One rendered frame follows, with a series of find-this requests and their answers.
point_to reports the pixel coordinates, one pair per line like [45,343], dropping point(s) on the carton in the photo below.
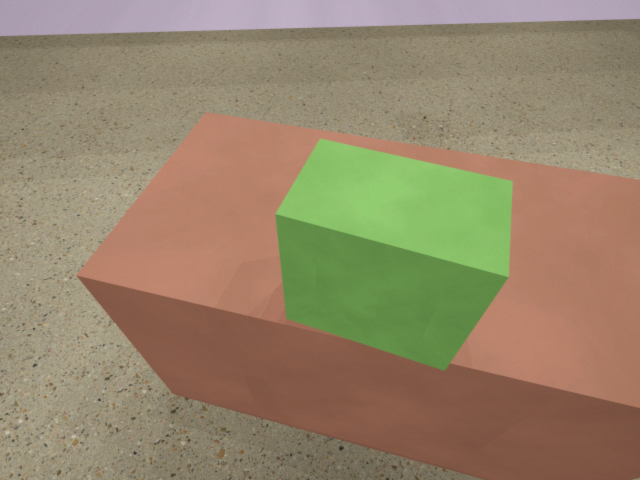
[395,253]

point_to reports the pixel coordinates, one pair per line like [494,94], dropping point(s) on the pedestal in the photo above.
[545,387]

